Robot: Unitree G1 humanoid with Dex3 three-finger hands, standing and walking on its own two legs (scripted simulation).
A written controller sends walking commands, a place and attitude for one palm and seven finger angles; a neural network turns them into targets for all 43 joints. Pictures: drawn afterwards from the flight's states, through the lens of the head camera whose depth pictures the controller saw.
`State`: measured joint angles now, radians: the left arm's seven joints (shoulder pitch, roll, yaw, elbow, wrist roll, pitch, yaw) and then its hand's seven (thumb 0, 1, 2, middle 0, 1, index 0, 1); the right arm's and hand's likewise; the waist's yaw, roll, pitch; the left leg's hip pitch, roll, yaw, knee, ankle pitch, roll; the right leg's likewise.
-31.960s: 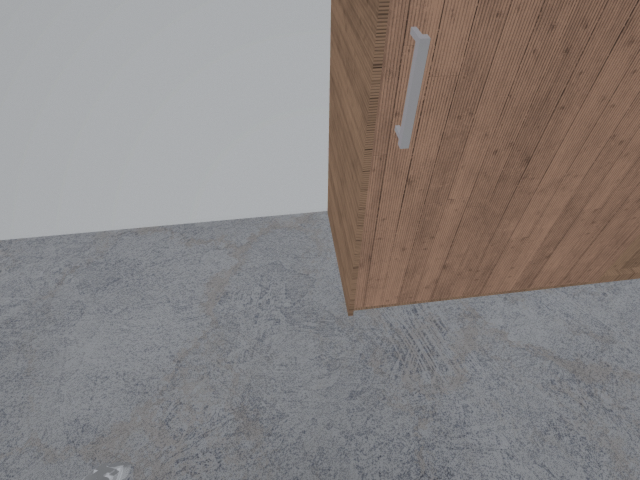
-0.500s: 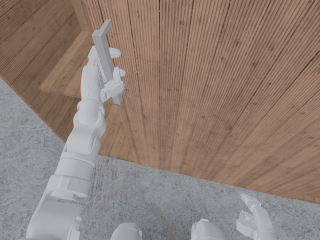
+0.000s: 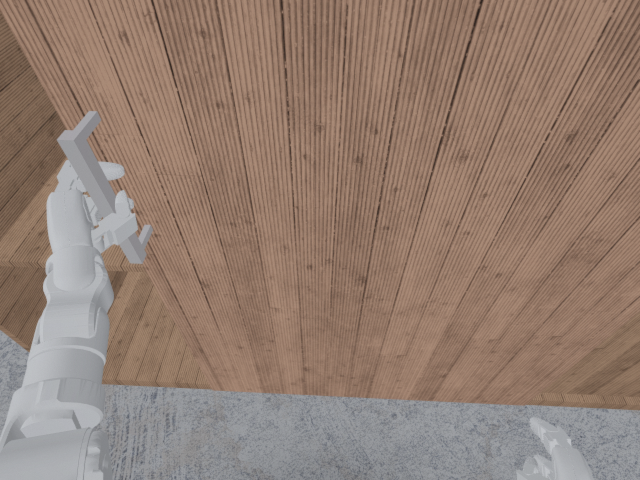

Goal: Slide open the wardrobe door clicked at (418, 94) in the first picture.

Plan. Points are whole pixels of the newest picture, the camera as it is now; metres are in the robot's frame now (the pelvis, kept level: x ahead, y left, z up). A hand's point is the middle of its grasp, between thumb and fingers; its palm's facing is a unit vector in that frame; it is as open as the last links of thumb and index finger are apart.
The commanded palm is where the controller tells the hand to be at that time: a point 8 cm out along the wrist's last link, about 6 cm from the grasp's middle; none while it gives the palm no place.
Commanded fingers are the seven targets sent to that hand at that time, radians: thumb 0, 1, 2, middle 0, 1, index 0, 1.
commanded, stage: stop walking and hold the door there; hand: left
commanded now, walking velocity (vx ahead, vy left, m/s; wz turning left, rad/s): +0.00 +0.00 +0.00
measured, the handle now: (116, 195) +0.43 +0.31 +0.12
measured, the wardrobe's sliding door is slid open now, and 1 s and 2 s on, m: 0.42 0.42 0.42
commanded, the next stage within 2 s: none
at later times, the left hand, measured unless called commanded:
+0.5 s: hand (127, 216) +0.39 +0.27 +0.13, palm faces +0.47 -0.87 -0.18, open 5.8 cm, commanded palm +0.35 +0.30 +0.12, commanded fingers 0.00 0.90 0.90 -0.45 -1.40 -0.45 -1.40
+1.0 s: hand (121, 219) +0.38 +0.28 +0.13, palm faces +0.31 -0.93 -0.20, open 5.6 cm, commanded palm +0.35 +0.30 +0.12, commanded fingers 0.00 0.90 0.90 -0.45 -1.40 -0.45 -1.40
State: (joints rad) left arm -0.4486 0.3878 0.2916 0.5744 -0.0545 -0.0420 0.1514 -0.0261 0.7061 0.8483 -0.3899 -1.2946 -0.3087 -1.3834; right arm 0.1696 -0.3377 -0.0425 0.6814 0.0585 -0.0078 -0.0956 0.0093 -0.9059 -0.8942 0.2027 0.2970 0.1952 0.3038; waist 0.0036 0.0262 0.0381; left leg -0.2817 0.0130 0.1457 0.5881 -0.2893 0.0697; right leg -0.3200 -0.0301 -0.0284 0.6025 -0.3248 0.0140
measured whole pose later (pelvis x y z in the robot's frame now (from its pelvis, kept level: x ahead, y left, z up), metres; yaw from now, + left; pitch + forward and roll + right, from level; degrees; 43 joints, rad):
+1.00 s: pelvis -0.04 +0.06 +0.00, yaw -3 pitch -2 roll -1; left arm -0.58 0.36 0.19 0.67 -0.06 -0.04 0.15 -0.03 0.73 0.80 -0.35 -1.34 -0.34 -1.39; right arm 0.15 -0.26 0.00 0.68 0.06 0.00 -0.09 0.01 -0.90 -0.89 0.20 0.30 0.20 0.30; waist 0.01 0.03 0.08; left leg -0.29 -0.04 0.19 0.52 -0.21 0.14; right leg -0.43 -0.06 -0.05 1.06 -0.49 0.03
